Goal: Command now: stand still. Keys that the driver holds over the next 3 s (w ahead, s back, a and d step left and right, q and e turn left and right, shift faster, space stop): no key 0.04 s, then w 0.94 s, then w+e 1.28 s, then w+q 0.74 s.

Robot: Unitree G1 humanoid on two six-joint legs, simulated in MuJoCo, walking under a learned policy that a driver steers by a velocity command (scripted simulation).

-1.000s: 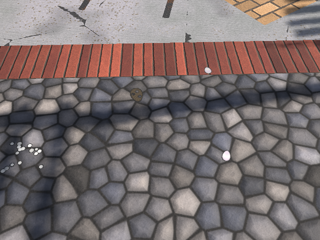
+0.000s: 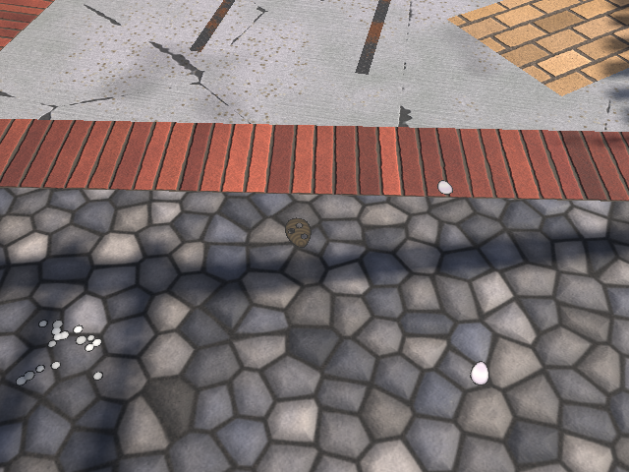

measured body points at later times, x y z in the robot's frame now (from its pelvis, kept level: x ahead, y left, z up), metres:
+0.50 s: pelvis +0.11 -0.04 +0.01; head +0.12 -0.05 +0.46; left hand +0.05 +0.20 -0.14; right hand +0.22 -0.30 -0.13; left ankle +0.13 +0.11 -0.66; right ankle +0.04 -0.13 -0.74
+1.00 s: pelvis +0.39 +0.03 +0.01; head +0.41 +0.03 +0.45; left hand +0.49 +0.30 -0.13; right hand +0.43 -0.23 -0.13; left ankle +0.42 +0.11 -0.74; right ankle +0.42 -0.14 -0.65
